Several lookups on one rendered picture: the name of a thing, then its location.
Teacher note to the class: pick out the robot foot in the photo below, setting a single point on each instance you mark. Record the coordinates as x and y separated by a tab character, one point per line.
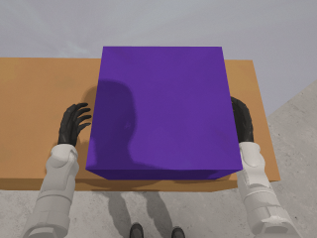
136	231
177	233

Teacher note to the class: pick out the robot right hand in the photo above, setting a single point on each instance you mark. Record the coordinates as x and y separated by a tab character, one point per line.
243	121

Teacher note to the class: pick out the carton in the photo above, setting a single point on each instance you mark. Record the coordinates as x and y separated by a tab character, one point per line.
163	113

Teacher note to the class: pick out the robot right forearm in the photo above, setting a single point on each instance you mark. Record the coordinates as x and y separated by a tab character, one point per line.
265	215

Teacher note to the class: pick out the pedestal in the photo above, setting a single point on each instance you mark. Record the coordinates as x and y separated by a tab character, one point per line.
35	93

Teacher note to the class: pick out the robot left foot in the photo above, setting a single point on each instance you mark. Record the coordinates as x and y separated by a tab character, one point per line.
136	231

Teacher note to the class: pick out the robot left forearm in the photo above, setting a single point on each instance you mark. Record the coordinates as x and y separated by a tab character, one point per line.
50	217

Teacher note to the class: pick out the robot left hand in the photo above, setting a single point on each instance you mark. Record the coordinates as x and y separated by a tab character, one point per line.
69	125

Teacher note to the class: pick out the robot right foot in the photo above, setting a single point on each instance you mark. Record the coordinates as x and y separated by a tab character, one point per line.
177	233

